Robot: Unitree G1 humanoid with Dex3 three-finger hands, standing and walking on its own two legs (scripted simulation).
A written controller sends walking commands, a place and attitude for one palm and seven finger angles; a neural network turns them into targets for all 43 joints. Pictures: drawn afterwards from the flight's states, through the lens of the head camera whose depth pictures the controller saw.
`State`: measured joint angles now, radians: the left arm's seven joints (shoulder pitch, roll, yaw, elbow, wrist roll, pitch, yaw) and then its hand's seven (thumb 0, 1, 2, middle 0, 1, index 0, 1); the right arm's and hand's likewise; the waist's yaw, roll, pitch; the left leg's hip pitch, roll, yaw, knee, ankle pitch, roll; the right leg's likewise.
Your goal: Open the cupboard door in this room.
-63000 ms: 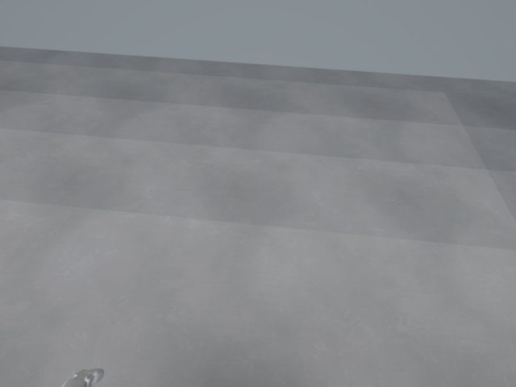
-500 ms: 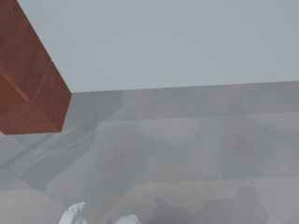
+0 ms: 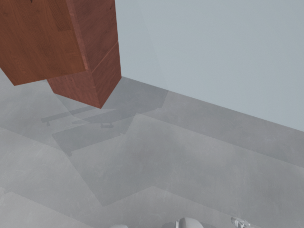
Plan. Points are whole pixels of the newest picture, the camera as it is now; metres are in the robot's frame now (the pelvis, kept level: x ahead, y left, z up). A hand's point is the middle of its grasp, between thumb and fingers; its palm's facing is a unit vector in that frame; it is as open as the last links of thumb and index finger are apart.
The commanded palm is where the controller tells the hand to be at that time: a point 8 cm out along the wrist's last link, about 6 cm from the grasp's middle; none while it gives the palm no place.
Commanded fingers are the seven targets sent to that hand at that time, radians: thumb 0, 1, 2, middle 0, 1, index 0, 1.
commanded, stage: turn to face it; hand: left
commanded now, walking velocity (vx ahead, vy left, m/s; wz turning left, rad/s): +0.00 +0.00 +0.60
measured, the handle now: out of the picture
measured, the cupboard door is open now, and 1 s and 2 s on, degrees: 42 42 42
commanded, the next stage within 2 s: take the last steps up to it in 0.50 s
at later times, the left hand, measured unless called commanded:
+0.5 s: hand out of the picture +0.04 +0.15 -0.15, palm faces +0.25 -0.94 -0.24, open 7.4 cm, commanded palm none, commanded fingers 0.00 0.90 0.90 -0.20 -0.30 -0.20 -0.30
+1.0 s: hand out of the picture +0.00 +0.23 -0.16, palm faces +0.43 -0.88 -0.18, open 7.4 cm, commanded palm none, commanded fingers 0.00 0.90 0.90 -0.20 -0.30 -0.20 -0.30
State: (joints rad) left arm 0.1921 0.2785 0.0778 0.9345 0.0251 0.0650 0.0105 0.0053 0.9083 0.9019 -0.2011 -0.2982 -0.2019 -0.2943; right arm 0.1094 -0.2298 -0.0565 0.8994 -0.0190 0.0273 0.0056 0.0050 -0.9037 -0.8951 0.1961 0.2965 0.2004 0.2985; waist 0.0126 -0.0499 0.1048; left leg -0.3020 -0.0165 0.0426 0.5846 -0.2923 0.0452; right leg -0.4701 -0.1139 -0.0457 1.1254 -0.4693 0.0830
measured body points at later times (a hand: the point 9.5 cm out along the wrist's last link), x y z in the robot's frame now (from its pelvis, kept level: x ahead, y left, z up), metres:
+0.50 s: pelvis +0.01 -0.05 +0.01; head +0.06 -0.06 +0.46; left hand +0.03 +0.20 -0.13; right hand +0.13 -0.28 -0.15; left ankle -0.05 +0.08 -0.65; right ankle +0.02 -0.15 -0.73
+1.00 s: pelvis +0.03 +0.04 +0.02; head +0.05 +0.06 +0.46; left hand -0.02 +0.28 -0.14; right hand +0.13 -0.17 -0.13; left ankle -0.03 +0.07 -0.73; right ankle +0.11 -0.10 -0.65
